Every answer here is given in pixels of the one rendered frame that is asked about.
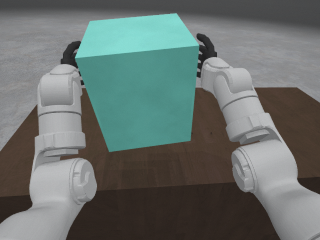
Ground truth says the left robot upper arm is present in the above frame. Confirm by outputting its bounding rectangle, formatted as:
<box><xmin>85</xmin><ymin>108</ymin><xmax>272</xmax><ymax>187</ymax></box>
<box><xmin>0</xmin><ymin>158</ymin><xmax>97</xmax><ymax>240</ymax></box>

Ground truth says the left robot forearm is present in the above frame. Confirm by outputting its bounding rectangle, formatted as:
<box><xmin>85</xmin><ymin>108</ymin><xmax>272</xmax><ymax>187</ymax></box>
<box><xmin>29</xmin><ymin>64</ymin><xmax>86</xmax><ymax>201</ymax></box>

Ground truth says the carton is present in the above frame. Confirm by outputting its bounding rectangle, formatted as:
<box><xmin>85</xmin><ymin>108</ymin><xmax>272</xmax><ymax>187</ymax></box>
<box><xmin>75</xmin><ymin>13</ymin><xmax>200</xmax><ymax>152</ymax></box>

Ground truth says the pedestal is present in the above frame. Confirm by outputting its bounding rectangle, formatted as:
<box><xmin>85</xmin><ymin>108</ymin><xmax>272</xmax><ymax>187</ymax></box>
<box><xmin>0</xmin><ymin>87</ymin><xmax>320</xmax><ymax>240</ymax></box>

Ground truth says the robot left hand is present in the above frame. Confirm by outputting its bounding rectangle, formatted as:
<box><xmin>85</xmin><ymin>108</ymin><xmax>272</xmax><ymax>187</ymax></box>
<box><xmin>60</xmin><ymin>41</ymin><xmax>85</xmax><ymax>86</ymax></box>

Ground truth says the robot right hand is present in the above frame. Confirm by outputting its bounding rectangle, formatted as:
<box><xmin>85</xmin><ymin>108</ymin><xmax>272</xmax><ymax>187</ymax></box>
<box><xmin>196</xmin><ymin>33</ymin><xmax>217</xmax><ymax>78</ymax></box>

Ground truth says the right robot upper arm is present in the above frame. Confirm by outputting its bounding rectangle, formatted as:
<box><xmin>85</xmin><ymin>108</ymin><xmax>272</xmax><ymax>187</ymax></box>
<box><xmin>231</xmin><ymin>138</ymin><xmax>320</xmax><ymax>240</ymax></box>

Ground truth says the right robot forearm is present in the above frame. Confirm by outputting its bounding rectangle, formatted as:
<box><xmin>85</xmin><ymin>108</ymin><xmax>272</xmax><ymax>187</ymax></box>
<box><xmin>200</xmin><ymin>57</ymin><xmax>298</xmax><ymax>178</ymax></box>

